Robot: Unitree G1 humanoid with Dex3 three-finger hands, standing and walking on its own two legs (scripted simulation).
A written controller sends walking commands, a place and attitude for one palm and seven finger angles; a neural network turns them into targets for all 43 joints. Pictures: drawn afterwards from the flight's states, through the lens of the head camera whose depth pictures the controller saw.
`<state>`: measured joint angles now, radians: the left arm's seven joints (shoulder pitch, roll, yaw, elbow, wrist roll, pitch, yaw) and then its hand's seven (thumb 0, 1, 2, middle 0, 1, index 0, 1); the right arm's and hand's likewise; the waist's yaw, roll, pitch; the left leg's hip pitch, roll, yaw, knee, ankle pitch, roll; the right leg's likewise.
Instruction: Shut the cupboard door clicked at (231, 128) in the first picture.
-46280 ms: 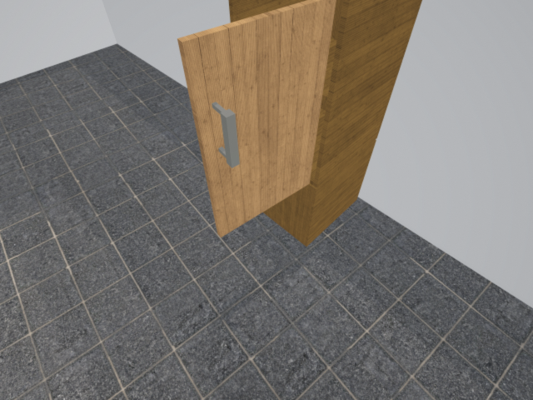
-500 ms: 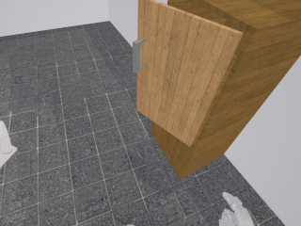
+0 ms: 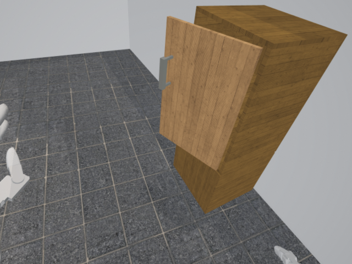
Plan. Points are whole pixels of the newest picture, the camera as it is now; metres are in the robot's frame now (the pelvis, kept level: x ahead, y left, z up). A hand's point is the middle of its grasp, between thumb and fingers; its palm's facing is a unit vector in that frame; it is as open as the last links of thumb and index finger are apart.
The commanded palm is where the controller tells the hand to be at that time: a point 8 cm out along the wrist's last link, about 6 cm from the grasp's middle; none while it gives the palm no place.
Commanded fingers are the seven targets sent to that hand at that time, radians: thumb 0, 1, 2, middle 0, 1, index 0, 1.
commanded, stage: step back with the hand held close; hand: left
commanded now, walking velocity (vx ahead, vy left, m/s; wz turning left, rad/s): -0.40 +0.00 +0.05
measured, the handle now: (166, 72) +0.83 +0.10 +0.06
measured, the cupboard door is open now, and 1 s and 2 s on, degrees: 22 22 22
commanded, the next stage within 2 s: stop stepping back and stand still in 0.06 s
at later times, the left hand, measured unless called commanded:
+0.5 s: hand out of the picture +0.08 +0.29 +0.17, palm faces +0.52 -0.78 -0.34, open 7.4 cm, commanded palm +0.03 +0.31 +0.19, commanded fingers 0.00 0.90 0.90 -0.20 -0.30 -0.20 -0.30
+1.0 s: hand out of the picture +0.07 +0.35 +0.15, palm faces +0.55 -0.74 -0.38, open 7.4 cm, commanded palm +0.02 +0.36 +0.19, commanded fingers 0.00 0.90 0.90 -0.20 -0.30 -0.20 -0.30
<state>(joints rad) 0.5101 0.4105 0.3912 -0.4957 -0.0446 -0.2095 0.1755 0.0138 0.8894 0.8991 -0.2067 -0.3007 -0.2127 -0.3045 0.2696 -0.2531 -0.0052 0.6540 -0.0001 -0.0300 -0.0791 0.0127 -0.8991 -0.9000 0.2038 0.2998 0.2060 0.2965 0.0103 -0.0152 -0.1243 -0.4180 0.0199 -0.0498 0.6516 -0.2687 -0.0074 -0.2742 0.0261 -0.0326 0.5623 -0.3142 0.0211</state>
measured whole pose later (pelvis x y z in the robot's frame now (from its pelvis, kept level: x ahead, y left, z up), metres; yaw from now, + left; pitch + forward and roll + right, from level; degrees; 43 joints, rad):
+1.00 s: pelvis -0.12 +0.06 +0.01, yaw +0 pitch -1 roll -1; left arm 0.48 0.35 0.41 -0.30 -0.04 -0.13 0.18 0.01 0.89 0.90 -0.20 -0.30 -0.21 -0.30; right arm 0.27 -0.21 0.01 0.70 0.02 -0.05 -0.08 0.01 -0.90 -0.90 0.20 0.30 0.21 0.30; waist 0.03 0.02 -0.07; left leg -0.33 -0.03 0.01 0.55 -0.20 0.05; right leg -0.12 -0.01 0.02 0.51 -0.36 0.03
